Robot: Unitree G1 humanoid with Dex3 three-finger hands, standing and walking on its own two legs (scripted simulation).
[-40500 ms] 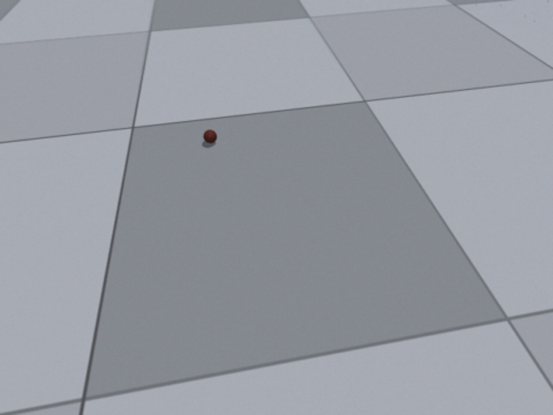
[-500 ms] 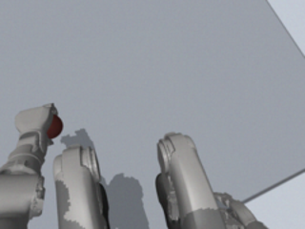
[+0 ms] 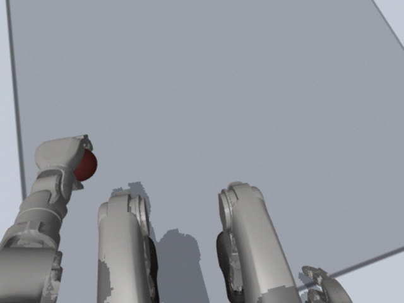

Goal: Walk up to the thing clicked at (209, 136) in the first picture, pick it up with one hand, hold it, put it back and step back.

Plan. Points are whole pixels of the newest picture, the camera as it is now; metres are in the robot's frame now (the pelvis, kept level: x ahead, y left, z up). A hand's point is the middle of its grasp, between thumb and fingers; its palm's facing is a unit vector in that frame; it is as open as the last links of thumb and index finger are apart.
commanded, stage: lift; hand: left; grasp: from above
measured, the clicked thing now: (78, 164) +0.41 +0.27 -0.15
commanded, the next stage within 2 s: hold in 1.30 s
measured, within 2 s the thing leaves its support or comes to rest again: neither
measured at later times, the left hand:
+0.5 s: hand (13, 166) +0.35 +0.28 +0.05, palm faces -0.41 -0.12 -0.91, open 10.2 cm
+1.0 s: hand out of the picture +0.35 +0.27 +0.23, palm faces -0.44 -0.12 -0.89, open 10.2 cm
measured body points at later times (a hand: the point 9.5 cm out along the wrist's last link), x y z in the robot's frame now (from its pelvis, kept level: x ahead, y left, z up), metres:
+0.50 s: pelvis +0.01 +0.01 +0.15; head +0.15 +0.03 +0.57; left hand +0.37 +0.28 +0.10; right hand +0.17 -0.25 +0.02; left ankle +0.10 +0.14 -0.34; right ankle +0.10 -0.12 -0.34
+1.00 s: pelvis +0.05 +0.01 +0.31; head +0.12 +0.02 +0.76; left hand +0.36 +0.27 +0.28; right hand +0.17 -0.24 +0.19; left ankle +0.10 +0.14 -0.34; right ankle +0.09 -0.12 -0.34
